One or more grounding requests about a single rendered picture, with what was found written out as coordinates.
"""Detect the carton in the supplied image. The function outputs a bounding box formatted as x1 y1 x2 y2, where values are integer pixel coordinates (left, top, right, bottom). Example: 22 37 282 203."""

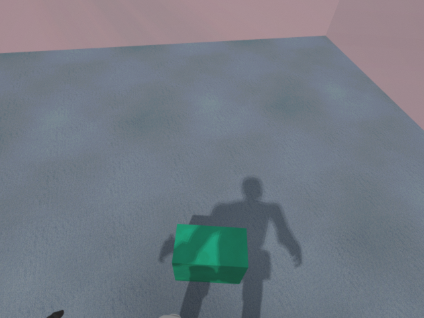
172 224 248 284

